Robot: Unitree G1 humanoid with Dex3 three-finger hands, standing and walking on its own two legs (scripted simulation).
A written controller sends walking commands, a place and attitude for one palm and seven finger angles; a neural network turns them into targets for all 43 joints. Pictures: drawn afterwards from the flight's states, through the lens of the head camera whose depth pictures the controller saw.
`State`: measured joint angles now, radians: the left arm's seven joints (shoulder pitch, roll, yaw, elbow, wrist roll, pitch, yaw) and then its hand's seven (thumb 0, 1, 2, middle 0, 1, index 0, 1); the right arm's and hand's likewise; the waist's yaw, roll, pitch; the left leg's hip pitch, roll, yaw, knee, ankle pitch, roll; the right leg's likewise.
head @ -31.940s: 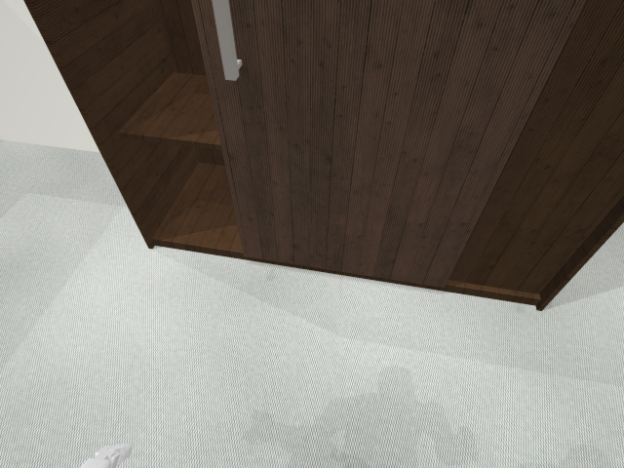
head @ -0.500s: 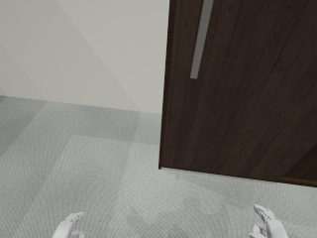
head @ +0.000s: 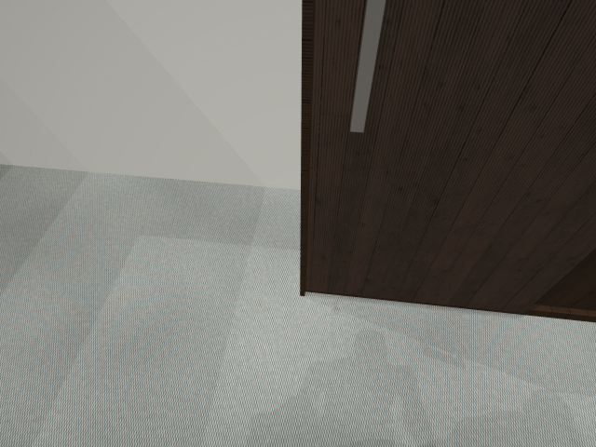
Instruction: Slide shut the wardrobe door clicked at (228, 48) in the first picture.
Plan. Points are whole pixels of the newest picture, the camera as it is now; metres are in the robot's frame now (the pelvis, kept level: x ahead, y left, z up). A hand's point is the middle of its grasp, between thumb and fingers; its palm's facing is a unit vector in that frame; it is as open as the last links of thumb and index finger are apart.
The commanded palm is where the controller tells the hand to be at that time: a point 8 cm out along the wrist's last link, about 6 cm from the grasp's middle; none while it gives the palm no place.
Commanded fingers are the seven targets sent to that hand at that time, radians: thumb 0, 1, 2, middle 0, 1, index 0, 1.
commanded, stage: let the arm hang, fingers relaxed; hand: right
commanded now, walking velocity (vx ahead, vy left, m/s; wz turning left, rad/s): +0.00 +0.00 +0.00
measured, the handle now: (367, 53) +0.69 -0.08 +0.18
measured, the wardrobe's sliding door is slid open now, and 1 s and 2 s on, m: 0.00 0.00 0.00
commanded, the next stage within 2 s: look to check the result in 0.42 s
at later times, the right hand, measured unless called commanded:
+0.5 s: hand out of the picture +0.05 -0.17 -0.18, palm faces -0.03 +0.98 -0.19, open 7.3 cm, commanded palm none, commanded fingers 0.00 -0.90 -0.90 0.20 0.30 0.20 0.30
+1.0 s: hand out of the picture +0.02 -0.17 -0.18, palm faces -0.01 +0.98 -0.19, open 7.3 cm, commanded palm none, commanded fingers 0.00 -0.90 -0.90 0.20 0.30 0.20 0.30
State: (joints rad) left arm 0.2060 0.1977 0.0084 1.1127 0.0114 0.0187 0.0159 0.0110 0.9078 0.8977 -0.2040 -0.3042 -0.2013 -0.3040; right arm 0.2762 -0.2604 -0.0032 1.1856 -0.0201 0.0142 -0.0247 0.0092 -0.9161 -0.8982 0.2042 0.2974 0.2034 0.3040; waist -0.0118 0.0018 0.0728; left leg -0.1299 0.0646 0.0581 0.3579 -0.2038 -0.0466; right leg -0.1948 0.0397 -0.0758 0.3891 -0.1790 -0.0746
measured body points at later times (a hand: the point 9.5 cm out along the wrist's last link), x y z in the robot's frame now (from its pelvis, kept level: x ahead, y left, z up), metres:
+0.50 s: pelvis +0.01 +0.00 +0.00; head +0.03 +0.00 +0.45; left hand +0.02 +0.24 -0.15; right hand +0.05 -0.23 -0.16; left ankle -0.01 +0.15 -0.74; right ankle +0.02 -0.07 -0.74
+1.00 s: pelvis +0.02 +0.01 +0.00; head +0.04 +0.00 +0.45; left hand +0.04 +0.24 -0.16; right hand +0.02 -0.22 -0.16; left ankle -0.01 +0.15 -0.74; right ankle +0.02 -0.07 -0.74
